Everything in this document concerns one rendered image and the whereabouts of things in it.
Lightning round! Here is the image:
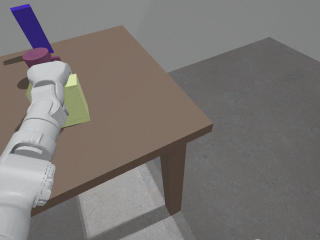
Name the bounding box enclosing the sponge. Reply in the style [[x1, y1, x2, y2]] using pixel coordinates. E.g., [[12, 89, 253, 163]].
[[26, 74, 90, 128]]

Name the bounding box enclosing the left robot hand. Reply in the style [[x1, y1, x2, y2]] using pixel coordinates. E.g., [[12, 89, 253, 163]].
[[27, 61, 72, 116]]

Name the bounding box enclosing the robot left upper arm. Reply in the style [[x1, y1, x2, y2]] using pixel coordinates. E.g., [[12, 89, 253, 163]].
[[0, 153, 56, 240]]

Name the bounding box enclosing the left robot forearm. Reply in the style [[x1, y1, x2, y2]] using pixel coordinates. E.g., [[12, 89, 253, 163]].
[[0, 77, 67, 169]]

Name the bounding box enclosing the table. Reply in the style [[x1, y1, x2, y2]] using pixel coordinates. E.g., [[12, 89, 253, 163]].
[[0, 25, 214, 217]]

